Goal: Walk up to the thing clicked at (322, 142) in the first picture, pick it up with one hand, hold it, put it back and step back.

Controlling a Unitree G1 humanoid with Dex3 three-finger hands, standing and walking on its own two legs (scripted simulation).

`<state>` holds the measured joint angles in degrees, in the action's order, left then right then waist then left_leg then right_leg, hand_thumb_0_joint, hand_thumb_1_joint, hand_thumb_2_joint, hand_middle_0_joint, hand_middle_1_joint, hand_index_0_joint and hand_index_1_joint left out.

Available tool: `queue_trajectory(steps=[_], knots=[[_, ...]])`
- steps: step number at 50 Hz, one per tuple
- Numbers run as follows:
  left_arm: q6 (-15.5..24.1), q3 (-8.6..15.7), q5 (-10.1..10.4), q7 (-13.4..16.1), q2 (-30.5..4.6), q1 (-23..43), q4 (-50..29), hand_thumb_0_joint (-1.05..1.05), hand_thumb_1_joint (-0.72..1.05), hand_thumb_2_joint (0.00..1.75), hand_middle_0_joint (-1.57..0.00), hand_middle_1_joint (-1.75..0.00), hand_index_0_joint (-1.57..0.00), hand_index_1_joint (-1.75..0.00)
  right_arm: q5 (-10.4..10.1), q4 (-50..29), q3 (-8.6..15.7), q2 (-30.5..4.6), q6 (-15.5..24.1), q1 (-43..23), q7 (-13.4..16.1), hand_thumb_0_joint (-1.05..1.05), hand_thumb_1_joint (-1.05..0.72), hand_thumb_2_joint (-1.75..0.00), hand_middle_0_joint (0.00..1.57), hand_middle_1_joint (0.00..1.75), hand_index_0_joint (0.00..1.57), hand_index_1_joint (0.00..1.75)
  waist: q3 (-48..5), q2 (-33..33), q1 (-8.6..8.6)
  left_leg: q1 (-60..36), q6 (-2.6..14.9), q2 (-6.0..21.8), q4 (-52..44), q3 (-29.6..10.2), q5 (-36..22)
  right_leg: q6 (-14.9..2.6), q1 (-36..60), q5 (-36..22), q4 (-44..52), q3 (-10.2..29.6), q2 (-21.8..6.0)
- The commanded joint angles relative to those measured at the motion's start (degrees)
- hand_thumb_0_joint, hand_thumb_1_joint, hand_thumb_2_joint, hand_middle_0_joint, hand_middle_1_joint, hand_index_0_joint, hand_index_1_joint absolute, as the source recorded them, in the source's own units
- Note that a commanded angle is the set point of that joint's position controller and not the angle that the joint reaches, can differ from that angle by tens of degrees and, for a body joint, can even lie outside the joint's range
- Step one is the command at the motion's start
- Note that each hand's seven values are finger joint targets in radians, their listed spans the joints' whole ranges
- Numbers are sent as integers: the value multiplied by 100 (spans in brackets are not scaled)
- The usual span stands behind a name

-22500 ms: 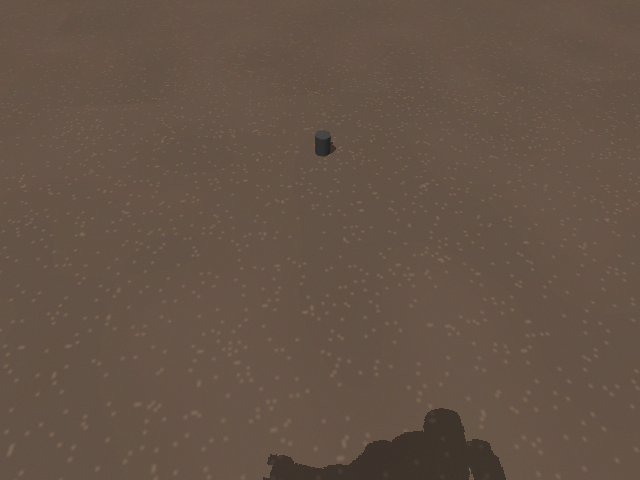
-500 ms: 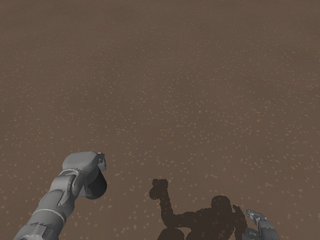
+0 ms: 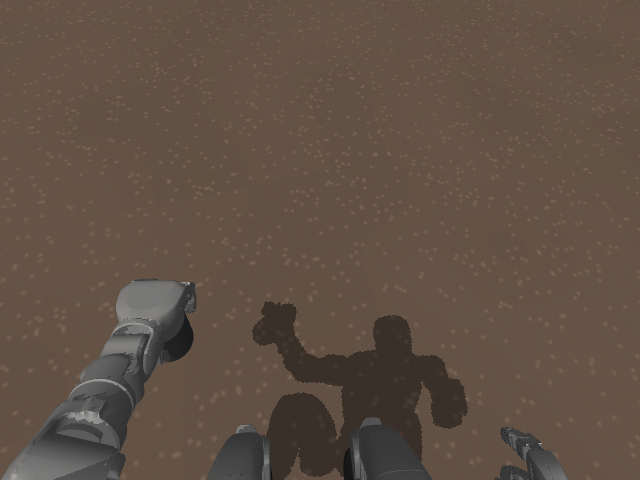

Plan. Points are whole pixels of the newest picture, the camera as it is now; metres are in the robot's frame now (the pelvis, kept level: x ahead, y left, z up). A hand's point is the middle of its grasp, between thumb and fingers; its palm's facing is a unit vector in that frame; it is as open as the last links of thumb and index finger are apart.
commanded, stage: crouch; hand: left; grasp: from above
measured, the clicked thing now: (168, 319) +0.36 +0.22 -0.16
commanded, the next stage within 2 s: lower in 1.50 s
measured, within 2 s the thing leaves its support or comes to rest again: neither
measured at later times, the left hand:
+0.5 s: hand (200, 338) +0.39 +0.21 -0.36, palm faces -0.49 -0.01 -0.87, open 9.5 cm
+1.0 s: hand (210, 336) +0.42 +0.22 -0.47, palm faces -0.49 -0.03 -0.87, open 9.5 cm
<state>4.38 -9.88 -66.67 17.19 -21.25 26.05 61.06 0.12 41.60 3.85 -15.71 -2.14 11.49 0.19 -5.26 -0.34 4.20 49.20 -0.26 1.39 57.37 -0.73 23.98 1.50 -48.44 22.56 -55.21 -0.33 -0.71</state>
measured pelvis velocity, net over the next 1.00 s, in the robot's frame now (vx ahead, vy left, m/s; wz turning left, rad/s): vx -0.04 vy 0.00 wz -0.06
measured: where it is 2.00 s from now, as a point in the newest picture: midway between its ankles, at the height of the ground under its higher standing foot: outside the picture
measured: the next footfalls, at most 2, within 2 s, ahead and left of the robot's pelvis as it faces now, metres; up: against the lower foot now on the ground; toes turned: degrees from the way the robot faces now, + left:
none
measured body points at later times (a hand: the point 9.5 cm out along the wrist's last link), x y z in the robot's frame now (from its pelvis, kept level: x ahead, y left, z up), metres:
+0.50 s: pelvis -0.04 +0.01 -0.20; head +0.16 +0.03 +0.20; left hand +0.41 +0.21 -0.31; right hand -0.01 -0.26 -0.33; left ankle +0.03 +0.12 -0.67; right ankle +0.04 -0.14 -0.67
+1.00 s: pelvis -0.04 +0.00 -0.29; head +0.21 +0.03 +0.09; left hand +0.44 +0.22 -0.42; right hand +0.00 -0.28 -0.40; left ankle +0.03 +0.12 -0.67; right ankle +0.04 -0.14 -0.67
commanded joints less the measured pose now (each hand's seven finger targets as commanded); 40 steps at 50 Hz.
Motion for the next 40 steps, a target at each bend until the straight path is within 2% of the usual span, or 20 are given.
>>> queue_trajectory(steps=[1,3,5,7,9,10,13,16,18,20,21,23,24,26,27,29,30,33,37,40], knots=[[-95,527,-159,753,-1227,2801,-696,0,50,81,-78,-94,-86,-86,107,-336,340,-876,196,600,78,0,-90,-90,20,30,20,30,-2700,719,206,-462,-1,-161,531,100,-1005,-319,-534,-860,-495,-125,169],[-154,634,-123,819,-1363,2796,-333,0,50,84,-80,-93,-87,-86,130,-313,349,-897,250,648,104,0,-90,-90,20,30,20,30,-2817,543,211,221,36,-167,911,51,-732,-318,-941,-636,-911,-157,189],[-204,717,-81,847,-1514,3112,-441,0,53,90,-83,-94,-89,-88,157,-322,362,-897,301,697,141,0,-90,-90,20,30,20,30,-3257,829,210,502,27,-158,1219,11,-548,-343,-1297,-489,-1315,-154,182],[-299,655,-22,844,-1376,3164,-281,0,55,92,-86,-94,-91,-89,195,-309,357,-910,332,719,156,0,-90,-90,20,30,20,30,-3481,877,291,773,17,-132,1523,-73,-455,-362,-1750,-382,-1684,-192,180],[-366,738,15,820,-1452,3238,-198,0,58,89,-85,-96,-92,-89,218,-277,386,-923,368,762,173,0,-90,-90,20,30,20,30,-3704,819,296,1099,23,-131,1783,-119,-405,-377,-1935,-350,-2003,-217,177],[-410,775,22,780,-1510,3098,115,0,56,92,-86,-94,-92,-89,240,-239,360,-933,377,788,170,0,-90,-90,20,30,20,30,-3593,787,342,1348,32,-127,1942,-118,-415,-365,-2119,-335,-2150,-222,152],[-427,930,50,688,-1766,3451,-58,0,54,93,-85,-94,-90,-89,273,-255,355,-948,421,820,153,0,-90,-90,20,30,20,30,-3926,1077,344,1635,-20,-126,2234,-215,-137,-394,-2652,-58,-2622,-274,131],[-352,914,47,590,-1726,3778,4,0,54,94,-85,-95,-90,-90,299,-198,348,-970,455,883,128,0,-90,-90,20,30,20,30,-4058,1002,486,1978,19,-132,2654,-261,115,-403,-3129,167,-2971,-316,139],[-260,922,53,525,-1684,3763,205,0,55,94,-87,-92,-91,-88,318,-197,321,-973,491,911,94,0,-90,-90,20,30,20,30,-3822,952,600,2355,10,-140,2827,-348,496,-394,-3544,462,-3193,-335,97],[-134,1033,27,521,-1923,4021,-7,0,55,96,-89,-91,-92,-88,328,-209,313,-983,524,939,66,0,-90,-90,20,30,20,30,-4131,1007,601,2544,48,-185,3057,-312,711,-389,-3652,639,-3335,-339,104],[-101,1046,-2,530,-1905,3880,192,0,57,99,-91,-92,-93,-89,354,-188,288,-985,541,968,44,0,-90,-90,20,30,20,30,-4031,952,675,2704,63,-180,3205,-286,710,-374,-3760,632,-3400,-332,84],[22,1077,-22,586,-2024,4225,-161,0,57,100,-91,-92,-94,-90,375,-203,251,-984,567,964,4,0,-90,-90,20,30,20,30,-4306,1079,715,2799,70,-204,3381,-255,793,-377,-3830,701,-3545,-335,99],[56,1197,-111,643,-2266,4265,-90,0,58,102,-93,-92,-95,-90,388,-145,229,-1027,577,984,1,0,-90,-90,20,30,20,30,-4317,1156,672,2957,82,-215,3521,-200,785,-372,-3959,695,-3656,-326,101],[111,1167,-163,720,-2164,4458,-61,0,61,104,-94,-93,-97,-91,434,-92,209,-1059,616,1054,-42,0,-90,-90,20,30,20,30,-4436,1168,800,2929,65,-203,3705,-286,661,-366,-4225,598,-3848,-373,69],[149,1237,-217,783,-2350,4618,-214,0,61,104,-94,-94,-97,-92,437,-99,182,-1030,620,1024,-55,0,-90,-90,20,30,20,30,-4677,1382,719,2867,65,-216,3824,-214,523,-392,-4221,501,-3952,-358,100],[144,1235,-285,872,-2235,4642,-48,0,60,105,-93,-95,-96,-92,484,-47,171,-1050,648,1112,-112,0,-90,-90,20,30,20,30,-4717,1485,810,2880,52,-210,4043,-224,228,-376,-4419,266,-4153,-384,59],[139,1260,-301,923,-2285,4535,-8,0,59,105,-94,-93,-96,-92,497,-58,151,-1034,656,1108,-150,0,-90,-90,20,30,20,30,-4790,1516,754,2856,58,-217,4122,-189,90,-384,-4359,179,-4218,-388,68],[92,1327,-349,985,-2342,4693,188,0,57,107,-94,-92,-95,-91,555,-10,130,-1109,690,1218,-244,0,-90,-90,20,30,20,30,-4826,1688,845,2818,39,-189,4431,-202,-429,-375,-4624,-171,-4475,-409,38],[-7,1333,-328,996,-2336,4541,450,0,59,104,-94,-93,-96,-91,591,-58,104,-1062,666,1188,-336,0,-90,-90,20,30,20,30,-4710,1667,796,3207,87,-200,4709,-84,-383,-366,-4582,-233,-4612,-414,89],[-46,1345,-288,927,-2396,4611,562,0,60,103,-94,-94,-96,-91,592,-85,108,-1070,638,1163,-378,0,-90,-90,20,30,20,30,-4654,1616,847,3529,118,-206,4878,-34,-197,-345,-4588,-196,-4723,-406,116]])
